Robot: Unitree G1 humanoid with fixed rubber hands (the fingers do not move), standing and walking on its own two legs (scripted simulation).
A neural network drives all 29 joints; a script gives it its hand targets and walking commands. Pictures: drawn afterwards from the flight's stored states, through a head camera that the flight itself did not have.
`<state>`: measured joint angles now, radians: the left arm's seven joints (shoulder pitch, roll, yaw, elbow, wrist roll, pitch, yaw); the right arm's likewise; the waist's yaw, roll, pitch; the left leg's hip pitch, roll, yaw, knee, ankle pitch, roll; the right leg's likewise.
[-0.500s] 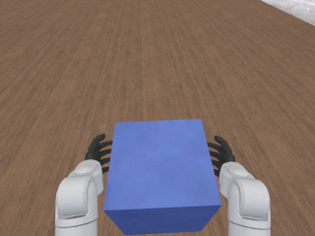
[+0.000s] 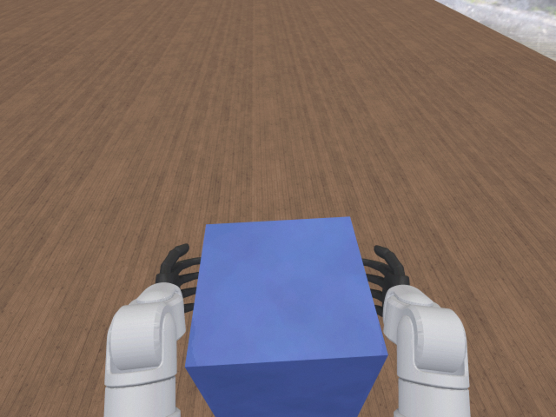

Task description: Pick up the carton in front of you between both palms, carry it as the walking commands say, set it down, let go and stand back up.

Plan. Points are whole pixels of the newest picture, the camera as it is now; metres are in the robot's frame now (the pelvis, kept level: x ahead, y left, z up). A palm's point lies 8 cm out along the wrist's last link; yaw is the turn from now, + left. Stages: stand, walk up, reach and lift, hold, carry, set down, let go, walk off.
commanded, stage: carry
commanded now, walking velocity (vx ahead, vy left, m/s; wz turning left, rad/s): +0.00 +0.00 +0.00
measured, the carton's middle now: (283, 325) +0.27 +0.00 +0.01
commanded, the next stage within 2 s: hold in 1.36 s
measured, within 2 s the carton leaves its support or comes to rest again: neither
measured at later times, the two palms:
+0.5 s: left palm (173, 286) +0.29 +0.16 +0.08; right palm (386, 296) +0.28 -0.14 +0.08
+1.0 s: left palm (175, 315) +0.26 +0.16 +0.04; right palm (384, 325) +0.26 -0.14 +0.04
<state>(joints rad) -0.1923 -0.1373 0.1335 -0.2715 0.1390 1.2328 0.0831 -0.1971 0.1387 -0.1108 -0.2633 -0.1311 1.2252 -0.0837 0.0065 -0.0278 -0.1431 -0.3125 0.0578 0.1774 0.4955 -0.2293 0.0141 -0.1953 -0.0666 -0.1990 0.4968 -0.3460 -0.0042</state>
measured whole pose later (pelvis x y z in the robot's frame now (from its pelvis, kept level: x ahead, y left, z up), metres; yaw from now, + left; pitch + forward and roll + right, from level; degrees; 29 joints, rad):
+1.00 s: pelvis -0.02 +0.01 +0.00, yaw -1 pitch +2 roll +0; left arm -0.23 -0.15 0.17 0.17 0.26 0.82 0.03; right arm -0.23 0.14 -0.17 0.17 -0.25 0.81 -0.02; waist 0.00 0.00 -0.12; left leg -0.33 0.06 0.19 0.50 -0.21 0.03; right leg -0.22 -0.07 -0.18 0.51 -0.31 0.00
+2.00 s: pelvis -0.08 +0.01 -0.02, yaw -8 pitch -5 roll +0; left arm -0.66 -0.20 0.58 0.57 0.49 0.55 -0.02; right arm -0.67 0.19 -0.59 0.66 -0.51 0.49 0.05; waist 0.02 -0.03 0.15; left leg -0.32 -0.03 -0.01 0.62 -0.21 0.01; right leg -0.27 0.04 0.05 0.67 -0.31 -0.02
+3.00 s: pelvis -0.12 +0.00 -0.26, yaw -8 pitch +45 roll +1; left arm -0.87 -0.09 0.55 0.55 0.18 0.25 0.09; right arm -1.05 -0.04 -0.30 0.82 -0.20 0.22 -0.06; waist 0.10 -0.05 -0.13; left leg -2.00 -0.02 -0.02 1.64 -0.43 -0.02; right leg -1.95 0.08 0.00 1.72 -0.56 -0.03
